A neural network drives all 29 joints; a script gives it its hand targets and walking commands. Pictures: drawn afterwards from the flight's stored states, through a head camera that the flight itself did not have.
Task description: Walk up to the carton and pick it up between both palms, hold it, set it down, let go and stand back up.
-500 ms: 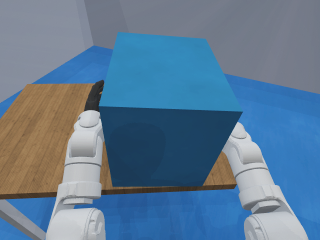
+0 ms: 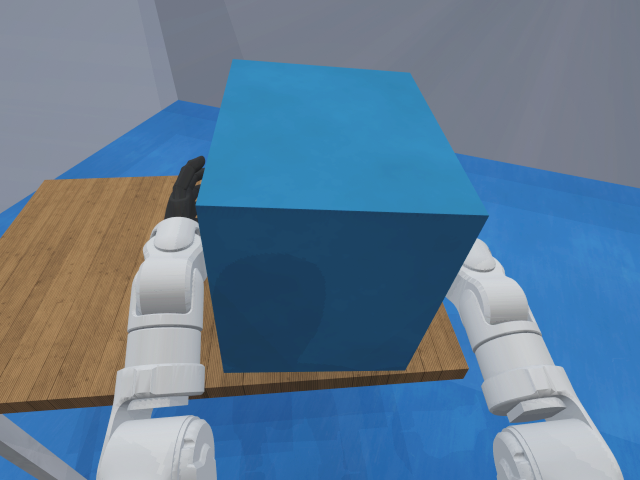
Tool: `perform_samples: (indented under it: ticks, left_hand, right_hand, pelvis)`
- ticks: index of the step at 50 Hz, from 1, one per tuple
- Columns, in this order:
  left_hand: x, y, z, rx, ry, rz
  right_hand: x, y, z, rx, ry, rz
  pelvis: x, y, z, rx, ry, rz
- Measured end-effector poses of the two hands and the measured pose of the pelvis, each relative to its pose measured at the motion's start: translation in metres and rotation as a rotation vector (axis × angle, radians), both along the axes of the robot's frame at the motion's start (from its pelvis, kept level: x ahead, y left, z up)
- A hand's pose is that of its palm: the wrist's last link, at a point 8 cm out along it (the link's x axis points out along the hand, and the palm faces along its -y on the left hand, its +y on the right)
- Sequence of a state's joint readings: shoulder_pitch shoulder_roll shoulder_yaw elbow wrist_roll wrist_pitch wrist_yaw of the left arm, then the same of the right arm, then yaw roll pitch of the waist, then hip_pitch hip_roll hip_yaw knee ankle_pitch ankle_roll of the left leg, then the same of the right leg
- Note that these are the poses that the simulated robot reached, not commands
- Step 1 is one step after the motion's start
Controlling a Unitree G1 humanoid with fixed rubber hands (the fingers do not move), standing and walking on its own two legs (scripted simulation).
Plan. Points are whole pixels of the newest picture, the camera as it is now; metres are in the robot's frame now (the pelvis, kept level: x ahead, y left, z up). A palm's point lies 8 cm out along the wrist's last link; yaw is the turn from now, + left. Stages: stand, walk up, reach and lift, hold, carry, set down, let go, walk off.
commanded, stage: reach and lift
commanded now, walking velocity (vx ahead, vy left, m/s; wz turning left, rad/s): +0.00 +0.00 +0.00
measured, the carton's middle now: (320, 217) +0.41 -0.01 +0.15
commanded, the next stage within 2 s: hold in 0.48 s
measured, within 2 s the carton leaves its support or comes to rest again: neither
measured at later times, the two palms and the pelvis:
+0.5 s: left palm (171, 217) +0.37 +0.17 +0.19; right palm (451, 229) +0.36 -0.16 +0.17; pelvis +0.00 +0.00 +0.00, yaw +1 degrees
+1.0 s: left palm (157, 212) +0.36 +0.18 +0.21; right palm (446, 220) +0.36 -0.15 +0.18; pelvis -0.01 +0.00 +0.00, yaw +0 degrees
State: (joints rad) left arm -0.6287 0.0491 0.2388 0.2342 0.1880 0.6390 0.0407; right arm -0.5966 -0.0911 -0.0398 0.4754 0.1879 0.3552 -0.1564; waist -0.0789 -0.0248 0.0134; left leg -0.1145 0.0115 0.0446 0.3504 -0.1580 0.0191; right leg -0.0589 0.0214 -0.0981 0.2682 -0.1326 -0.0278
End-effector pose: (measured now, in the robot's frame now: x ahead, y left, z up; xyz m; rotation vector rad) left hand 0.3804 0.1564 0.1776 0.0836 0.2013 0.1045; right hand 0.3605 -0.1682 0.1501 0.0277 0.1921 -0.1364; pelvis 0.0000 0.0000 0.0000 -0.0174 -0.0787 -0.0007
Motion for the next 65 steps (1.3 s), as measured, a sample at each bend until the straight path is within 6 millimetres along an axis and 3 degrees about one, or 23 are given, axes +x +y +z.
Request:
perform_samples:
  ticks: [14, 35, 50, 65]
  left_hand:
    - [-0.004, 0.012, 0.011, -0.012, -0.007, 0.026]
    - [-0.019, 0.009, 0.029, -0.017, -0.028, 0.038]
    - [-0.019, 0.019, 0.031, -0.028, -0.009, 0.052]
    - [-0.023, 0.008, 0.023, -0.025, -0.025, 0.030]
  right_hand:
    - [0.005, 0.011, 0.013, -0.003, -0.008, 0.023]
    - [-0.007, 0.009, 0.029, 0.002, -0.031, 0.032]
    - [-0.002, 0.018, 0.033, 0.009, -0.012, 0.045]
    - [-0.012, 0.007, 0.029, 0.015, -0.031, 0.024]
  pelvis:
    - [-0.004, -0.001, 0.000, -0.001, -0.001, 0.011]
    - [-0.008, 0.001, 0.000, 0.001, -0.025, -0.004]
    - [-0.012, -0.002, -0.001, 0.005, -0.009, 0.008]
    - [-0.002, 0.001, 0.000, -0.001, -0.025, 0.003]
